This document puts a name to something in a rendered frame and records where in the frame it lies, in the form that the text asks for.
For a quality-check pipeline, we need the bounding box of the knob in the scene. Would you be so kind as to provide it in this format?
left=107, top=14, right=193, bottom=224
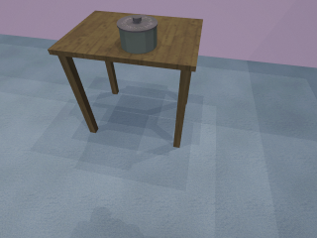
left=133, top=15, right=142, bottom=22

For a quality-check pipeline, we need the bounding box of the pot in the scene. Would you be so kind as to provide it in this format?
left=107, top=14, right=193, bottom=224
left=119, top=27, right=158, bottom=55

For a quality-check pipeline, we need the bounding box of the lid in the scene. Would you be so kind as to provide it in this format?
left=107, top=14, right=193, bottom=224
left=116, top=15, right=159, bottom=33

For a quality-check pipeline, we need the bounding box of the table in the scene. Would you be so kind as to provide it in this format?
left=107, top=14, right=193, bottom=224
left=48, top=10, right=203, bottom=148

